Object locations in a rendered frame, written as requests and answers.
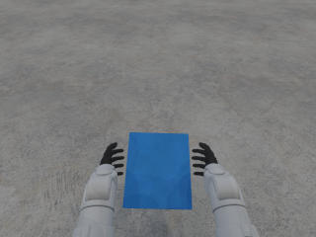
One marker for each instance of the carton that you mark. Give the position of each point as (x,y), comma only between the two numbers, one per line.
(158,171)

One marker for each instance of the robot right hand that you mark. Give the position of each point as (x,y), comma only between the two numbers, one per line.
(208,159)

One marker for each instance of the robot left hand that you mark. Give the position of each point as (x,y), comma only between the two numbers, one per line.
(108,159)

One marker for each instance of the robot right forearm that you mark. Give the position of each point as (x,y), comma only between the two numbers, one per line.
(227,203)

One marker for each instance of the robot left forearm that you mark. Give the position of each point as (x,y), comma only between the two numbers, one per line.
(98,204)

